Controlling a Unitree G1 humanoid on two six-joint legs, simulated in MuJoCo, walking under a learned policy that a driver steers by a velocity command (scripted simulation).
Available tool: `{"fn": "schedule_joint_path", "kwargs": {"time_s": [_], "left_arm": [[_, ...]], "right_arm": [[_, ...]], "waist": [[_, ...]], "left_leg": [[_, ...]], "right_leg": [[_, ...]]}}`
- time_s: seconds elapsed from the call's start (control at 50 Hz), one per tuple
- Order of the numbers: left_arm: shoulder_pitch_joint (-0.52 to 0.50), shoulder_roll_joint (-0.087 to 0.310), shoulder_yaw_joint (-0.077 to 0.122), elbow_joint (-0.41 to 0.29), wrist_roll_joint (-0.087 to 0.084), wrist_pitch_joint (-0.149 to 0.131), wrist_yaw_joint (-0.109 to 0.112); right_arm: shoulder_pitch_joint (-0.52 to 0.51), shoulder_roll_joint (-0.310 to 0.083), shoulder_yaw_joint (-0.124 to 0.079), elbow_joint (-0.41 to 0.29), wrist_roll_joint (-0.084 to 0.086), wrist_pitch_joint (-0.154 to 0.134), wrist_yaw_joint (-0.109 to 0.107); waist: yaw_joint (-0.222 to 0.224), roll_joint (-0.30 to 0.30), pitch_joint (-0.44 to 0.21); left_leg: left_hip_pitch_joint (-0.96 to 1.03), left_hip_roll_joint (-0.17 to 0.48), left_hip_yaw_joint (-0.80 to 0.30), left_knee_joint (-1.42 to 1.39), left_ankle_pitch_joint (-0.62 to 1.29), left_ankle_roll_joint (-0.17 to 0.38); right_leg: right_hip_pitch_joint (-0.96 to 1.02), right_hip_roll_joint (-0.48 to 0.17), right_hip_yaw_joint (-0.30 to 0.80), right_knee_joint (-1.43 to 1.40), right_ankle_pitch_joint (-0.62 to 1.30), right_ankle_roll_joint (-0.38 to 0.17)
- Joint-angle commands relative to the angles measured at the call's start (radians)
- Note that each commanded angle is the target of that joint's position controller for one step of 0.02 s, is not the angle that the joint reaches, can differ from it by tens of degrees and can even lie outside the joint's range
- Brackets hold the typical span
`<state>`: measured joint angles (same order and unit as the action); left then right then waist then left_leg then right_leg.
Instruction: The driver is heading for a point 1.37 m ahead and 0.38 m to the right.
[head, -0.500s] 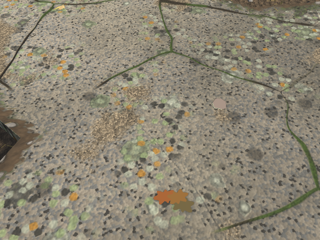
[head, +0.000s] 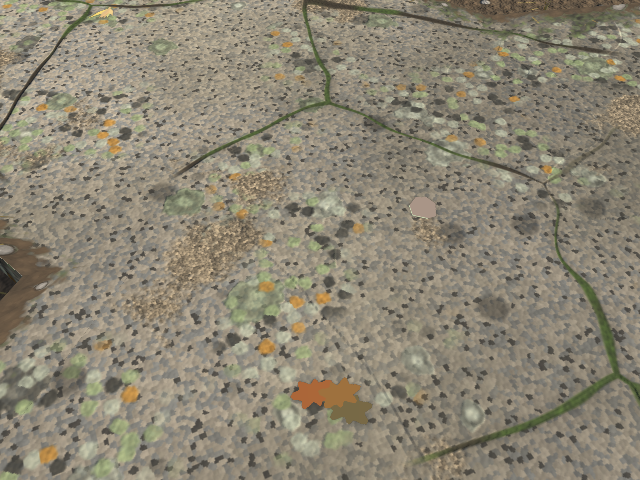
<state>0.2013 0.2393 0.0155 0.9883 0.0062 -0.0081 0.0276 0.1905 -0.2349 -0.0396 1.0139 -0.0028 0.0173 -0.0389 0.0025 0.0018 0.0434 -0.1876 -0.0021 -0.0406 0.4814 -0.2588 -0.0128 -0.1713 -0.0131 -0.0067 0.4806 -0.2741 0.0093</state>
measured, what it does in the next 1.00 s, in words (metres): walks ahead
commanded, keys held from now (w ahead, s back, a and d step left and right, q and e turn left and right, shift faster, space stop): no key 0.38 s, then w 0.62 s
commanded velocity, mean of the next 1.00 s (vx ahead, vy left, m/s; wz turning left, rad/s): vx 0.20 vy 0.00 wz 0.00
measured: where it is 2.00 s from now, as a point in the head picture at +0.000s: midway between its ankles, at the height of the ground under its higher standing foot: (353, 364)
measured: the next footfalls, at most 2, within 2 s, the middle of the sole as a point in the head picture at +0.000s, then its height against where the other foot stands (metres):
right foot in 1.06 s outside the picture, level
left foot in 1.60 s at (285, 383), level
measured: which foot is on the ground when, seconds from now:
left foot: down 0.00-1.00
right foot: down 0.00-0.64, up 0.66-1.00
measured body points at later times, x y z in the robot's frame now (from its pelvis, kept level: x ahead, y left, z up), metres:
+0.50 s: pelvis +0.01 +0.00 +0.00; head +0.01 +0.00 +0.45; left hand +0.03 +0.25 -0.15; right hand +0.03 -0.26 -0.16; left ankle +0.00 +0.13 -0.73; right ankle -0.01 -0.12 -0.74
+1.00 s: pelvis +0.19 +0.00 -0.01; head +0.23 +0.01 +0.44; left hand +0.43 +0.21 -0.11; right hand +0.06 -0.23 -0.14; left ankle +0.01 +0.12 -0.74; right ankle +0.37 -0.12 -0.71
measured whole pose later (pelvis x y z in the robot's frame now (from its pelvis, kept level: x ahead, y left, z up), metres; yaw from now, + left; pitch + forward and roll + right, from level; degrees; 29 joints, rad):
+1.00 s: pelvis +0.19 +0.00 -0.01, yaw +0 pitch +2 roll +0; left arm -0.05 0.24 0.02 0.84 -0.03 -0.09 -0.04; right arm 0.52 -0.20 -0.02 1.10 0.01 -0.08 -0.02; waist -0.10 -0.02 0.03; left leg 0.18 -0.01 0.02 0.15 -0.36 0.01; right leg -0.61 -0.05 -0.04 0.58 -0.03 -0.04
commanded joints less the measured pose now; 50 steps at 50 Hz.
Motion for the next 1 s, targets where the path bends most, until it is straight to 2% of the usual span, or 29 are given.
{"fn": "schedule_joint_path", "kwargs": {"time_s": [0.02,0.38,0.4,0.42,0.46,0.5,0.52,0.54,0.56,0.58,0.6,0.62,0.64,0.66,0.68,0.7,0.72,0.74,0.76,0.78,0.82,0.88,0.92,0.96,0.98,1.0], "left_arm": [[0.016,0.110,0.019,-0.021,-0.001,-0.008,0.004],[0.072,0.089,0.008,0.043,-0.003,-0.005,0.010],[0.091,0.081,0.006,0.055,-0.004,-0.003,0.011],[0.096,0.093,0.012,0.058,-0.010,0.000,0.015],[0.096,0.124,0.023,0.046,-0.020,0.000,0.020],[0.147,0.153,0.035,0.048,-0.029,-0.019,0.016],[0.179,0.177,0.046,0.056,-0.033,-0.028,0.013],[0.183,0.189,0.053,0.055,-0.035,-0.034,0.010],[0.154,0.182,0.052,0.041,-0.033,-0.039,0.007],[0.104,0.176,0.051,0.020,-0.036,-0.041,0.003],[0.036,0.170,0.048,-0.005,-0.043,-0.040,-0.001],[-0.006,0.150,0.044,-0.027,-0.045,-0.041,-0.005],[-0.035,0.087,0.028,-0.048,-0.037,-0.051,-0.010],[-0.048,0.054,0.020,-0.095,-0.034,-0.072,-0.007],[-0.057,0.091,0.029,-0.097,-0.048,-0.087,-0.009],[-0.025,0.090,0.030,-0.086,-0.061,-0.099,-0.020],[-0.008,0.088,0.031,-0.073,-0.056,-0.107,-0.027],[-0.030,0.103,0.039,-0.077,-0.046,-0.114,-0.032],[-0.056,0.109,0.046,-0.084,-0.036,-0.115,-0.039],[-0.062,0.095,0.045,-0.088,-0.033,-0.113,-0.047],[-0.112,0.055,0.034,-0.108,-0.030,-0.101,-0.058],[-0.269,0.016,0.010,-0.174,-0.030,-0.095,-0.061],[-0.313,0.037,0.010,-0.197,-0.036,-0.091,-0.065],[-0.335,0.063,0.014,-0.216,-0.040,-0.090,-0.070],[-0.328,0.078,0.020,-0.221,-0.040,-0.093,-0.073],[-0.295,0.099,0.030,-0.218,-0.038,-0.095,-0.075]], "right_arm": [[0.004,-0.110,-0.017,-0.013,0.001,-0.009,-0.005],[0.030,-0.087,-0.001,0.072,0.003,-0.009,-0.007],[0.049,-0.076,0.002,0.083,0.003,-0.008,-0.008],[0.056,-0.079,0.000,0.087,0.009,-0.007,-0.009],[0.044,-0.090,-0.004,0.073,0.013,-0.015,-0.010],[0.017,-0.057,0.003,0.050,0.014,-0.045,0.000],[0.013,-0.034,0.007,0.043,0.017,-0.063,0.009],[0.007,-0.029,0.008,0.036,0.020,-0.076,0.018],[0.017,-0.031,0.007,0.034,0.026,-0.086,0.026],[0.051,-0.023,0.008,0.043,0.031,-0.093,0.031],[0.126,-0.019,0.006,0.070,0.034,-0.099,0.033],[0.207,-0.044,-0.005,0.107,0.028,-0.099,0.031],[0.330,-0.116,-0.027,0.139,0.022,-0.101,0.027],[0.442,-0.243,-0.056,0.151,0.026,-0.110,0.039],[0.394,-0.175,-0.033,0.136,0.007,-0.127,0.043],[0.335,-0.119,-0.018,0.111,0.008,-0.140,0.044],[0.294,-0.103,-0.012,0.092,0.011,-0.145,0.049],[0.273,-0.094,-0.006,0.082,0.014,-0.141,0.053],[0.277,-0.062,0.006,0.081,0.010,-0.134,0.053],[0.296,-0.046,0.012,0.082,0.006,-0.124,0.049],[0.312,-0.062,0.013,0.074,0.002,-0.110,0.034],[0.305,-0.114,0.008,0.052,-0.001,-0.103,0.016],[0.337,-0.140,-0.001,0.059,0.008,-0.106,0.013],[0.342,-0.141,-0.008,0.064,0.022,-0.107,0.012],[0.335,-0.144,-0.012,0.063,0.023,-0.104,0.012],[0.321,-0.153,-0.017,0.058,0.020,-0.100,0.013]], "waist": [[0.001,-0.004,-0.017],[-0.001,0.000,-0.004],[-0.002,-0.004,-0.027],[-0.001,-0.013,-0.014],[0.005,-0.042,0.068],[0.025,-0.105,0.108],[0.029,-0.162,0.098],[0.026,-0.184,0.104],[0.006,-0.172,0.111],[-0.027,-0.167,0.118],[-0.075,-0.154,0.120],[-0.103,-0.098,0.110],[-0.135,0.087,0.058],[-0.157,0.322,0.018],[-0.121,0.199,0.046],[-0.082,0.126,0.078],[-0.060,0.090,0.069],[-0.051,0.066,0.079],[-0.050,0.069,0.072],[-0.050,0.087,0.057],[-0.055,0.084,0.058],[-0.079,0.081,0.099],[-0.081,0.105,0.111],[-0.064,0.106,0.122],[-0.046,0.104,0.111],[-0.017,0.110,0.077]], "left_leg": [[0.012,0.024,-0.021,-0.072,0.162,0.019],[0.000,0.018,-0.004,-0.078,0.151,0.014],[0.008,0.005,0.011,-0.077,0.054,0.017],[-0.016,-0.019,0.034,-0.052,-0.106,0.026],[-0.132,-0.031,0.042,-0.004,-0.360,0.051],[-0.229,-0.025,0.054,0.092,-0.308,0.058],[-0.252,-0.028,0.086,0.184,-0.221,0.053],[-0.242,-0.005,0.075,0.251,-0.176,0.062],[-0.216,0.012,0.066,0.255,-0.184,0.079],[-0.148,0.014,0.074,0.175,-0.199,0.099],[0.003,0.003,0.084,0.029,-0.164,0.114],[0.137,-0.003,0.058,-0.052,-0.086,0.108],[0.272,0.141,-0.183,-0.160,-0.173,0.147],[0.365,0.349,-0.573,-0.306,-0.257,0.275],[0.343,0.398,-0.661,-0.317,-0.249,0.313],[0.345,0.370,-0.564,-0.304,-0.188,0.288],[0.349,0.327,-0.455,-0.303,-0.123,0.251],[0.349,0.304,-0.370,-0.310,-0.007,0.222],[0.332,0.266,-0.280,-0.315,0.126,0.195],[0.318,0.239,-0.216,-0.320,0.214,0.183],[0.270,0.211,-0.135,-0.337,0.306,0.187],[0.122,0.178,-0.059,-0.387,0.290,0.186],[0.110,0.200,-0.050,-0.413,0.280,0.191],[0.171,0.232,-0.040,-0.400,0.325,0.180],[0.212,0.246,-0.032,-0.371,0.392,0.169],[0.250,0.255,-0.019,-0.315,0.542,0.156]], "right_leg": [[-0.031,-0.024,0.024,-0.091,0.128,-0.012],[-0.039,-0.014,0.019,-0.096,0.125,-0.018],[-0.030,-0.004,0.010,-0.100,0.023,-0.021],[-0.046,0.005,0.011,-0.099,-0.149,-0.036],[-0.115,-0.033,0.081,-0.132,-0.451,-0.085],[-0.095,-0.139,0.239,-0.203,-0.548,-0.150],[-0.065,-0.220,0.351,-0.260,-0.577,-0.193],[-0.092,-0.283,0.438,-0.301,-0.574,-0.230],[-0.127,-0.297,0.450,-0.312,-0.547,-0.236],[-0.172,-0.277,0.403,-0.296,-0.511,-0.217],[-0.257,-0.221,0.313,-0.252,-0.450,-0.178],[-0.324,-0.143,0.212,-0.146,-0.334,-0.136],[-0.436,-0.032,0.051,0.143,-0.187,-0.071],[-0.592,0.057,-0.038,0.430,-0.230,-0.036],[-0.677,0.017,0.064,0.634,-0.279,-0.050],[-0.733,-0.023,0.098,0.716,-0.195,-0.072],[-0.748,-0.055,0.086,0.725,-0.107,-0.087],[-0.762,-0.080,0.073,0.692,-0.038,-0.089],[-0.730,-0.099,0.055,0.650,0.012,-0.084],[-0.695,-0.102,0.033,0.610,0.043,-0.073],[-0.652,-0.093,-0.007,0.507,0.101,-0.041],[-0.508,-0.049,-0.057,0.242,0.222,-0.014],[-0.435,-0.029,-0.067,0.157,0.262,-0.021],[-0.424,-0.030,-0.044,0.095,0.275,-0.049],[-0.407,-0.025,-0.038,0.071,0.267,-0.066],[-0.353,-0.010,-0.042,0.062,0.251,-0.084]]}}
